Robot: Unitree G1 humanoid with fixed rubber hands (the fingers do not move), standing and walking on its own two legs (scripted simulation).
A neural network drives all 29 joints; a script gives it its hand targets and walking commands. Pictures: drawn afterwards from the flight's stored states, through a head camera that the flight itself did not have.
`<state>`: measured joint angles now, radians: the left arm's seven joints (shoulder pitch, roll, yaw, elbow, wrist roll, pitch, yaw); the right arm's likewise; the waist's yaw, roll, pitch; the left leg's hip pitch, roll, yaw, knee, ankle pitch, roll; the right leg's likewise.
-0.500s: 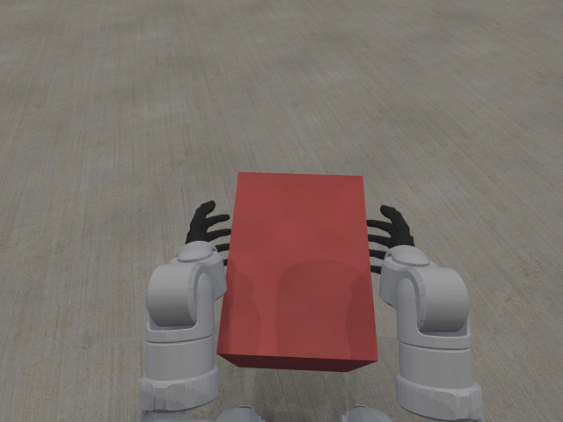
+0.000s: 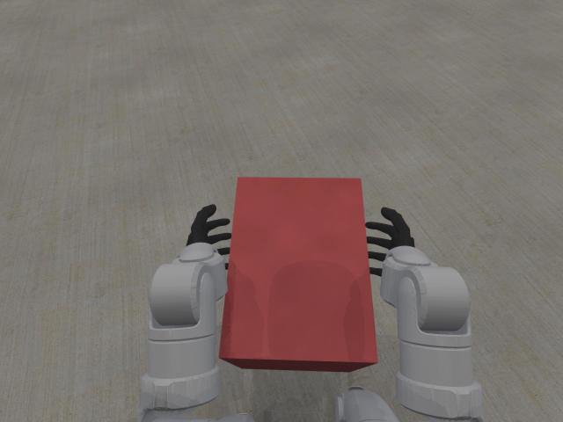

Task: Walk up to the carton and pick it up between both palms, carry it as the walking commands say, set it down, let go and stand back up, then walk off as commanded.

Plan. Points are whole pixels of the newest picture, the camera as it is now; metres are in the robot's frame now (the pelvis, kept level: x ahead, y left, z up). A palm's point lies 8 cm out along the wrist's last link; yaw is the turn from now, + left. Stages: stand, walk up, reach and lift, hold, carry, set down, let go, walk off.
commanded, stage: carry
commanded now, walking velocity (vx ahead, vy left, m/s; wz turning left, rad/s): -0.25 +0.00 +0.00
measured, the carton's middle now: (297, 280) +0.32 +0.01 +0.01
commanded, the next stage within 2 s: none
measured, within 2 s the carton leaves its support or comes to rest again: neither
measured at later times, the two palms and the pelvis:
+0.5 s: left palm out of the picture +0.08 +0.10 +0.10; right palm out of the picture +0.07 -0.15 +0.10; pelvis -0.23 -0.02 +0.00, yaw +1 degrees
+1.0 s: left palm out of the picture -0.14 +0.06 +0.10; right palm out of the picture -0.16 -0.19 +0.10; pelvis -0.46 -0.05 +0.00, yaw +2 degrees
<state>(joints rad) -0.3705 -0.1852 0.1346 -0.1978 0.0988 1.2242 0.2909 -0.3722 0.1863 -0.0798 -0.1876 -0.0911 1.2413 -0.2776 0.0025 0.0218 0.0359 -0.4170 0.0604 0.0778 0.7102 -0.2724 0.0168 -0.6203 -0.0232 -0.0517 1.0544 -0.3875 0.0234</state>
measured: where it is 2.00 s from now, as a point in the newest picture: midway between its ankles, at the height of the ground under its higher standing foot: outside the picture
